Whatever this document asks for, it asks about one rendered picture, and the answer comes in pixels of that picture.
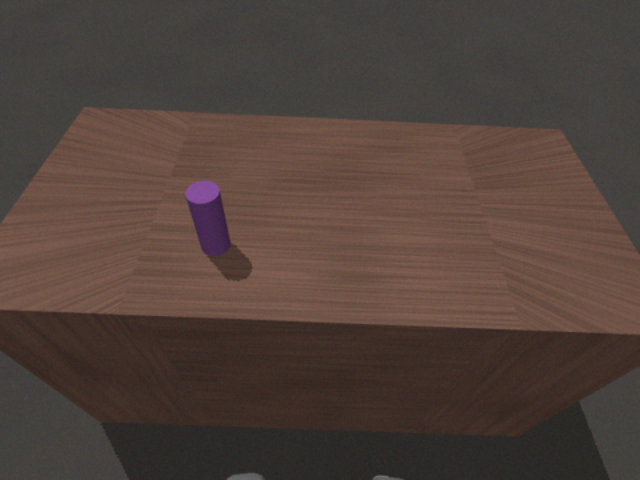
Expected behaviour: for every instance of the can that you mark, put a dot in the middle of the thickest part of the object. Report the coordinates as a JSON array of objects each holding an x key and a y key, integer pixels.
[{"x": 205, "y": 204}]

